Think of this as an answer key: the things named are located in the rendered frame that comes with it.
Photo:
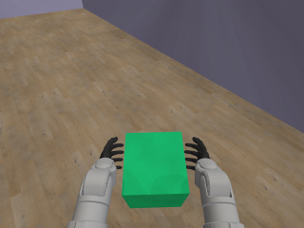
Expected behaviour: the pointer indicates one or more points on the left robot hand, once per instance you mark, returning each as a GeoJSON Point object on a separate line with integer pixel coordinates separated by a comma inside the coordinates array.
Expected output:
{"type": "Point", "coordinates": [108, 153]}

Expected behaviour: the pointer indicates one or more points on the right robot forearm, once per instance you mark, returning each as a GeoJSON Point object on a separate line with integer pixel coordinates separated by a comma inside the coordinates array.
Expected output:
{"type": "Point", "coordinates": [217, 196]}

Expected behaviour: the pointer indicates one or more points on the carton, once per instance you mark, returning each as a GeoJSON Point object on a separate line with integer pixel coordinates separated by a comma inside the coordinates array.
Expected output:
{"type": "Point", "coordinates": [154, 170]}

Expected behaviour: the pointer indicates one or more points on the left robot forearm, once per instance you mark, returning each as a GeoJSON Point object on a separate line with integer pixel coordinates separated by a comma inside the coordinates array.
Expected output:
{"type": "Point", "coordinates": [94, 196]}

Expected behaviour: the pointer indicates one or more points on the right robot hand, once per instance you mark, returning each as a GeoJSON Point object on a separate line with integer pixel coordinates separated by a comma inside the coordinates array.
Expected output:
{"type": "Point", "coordinates": [201, 154]}

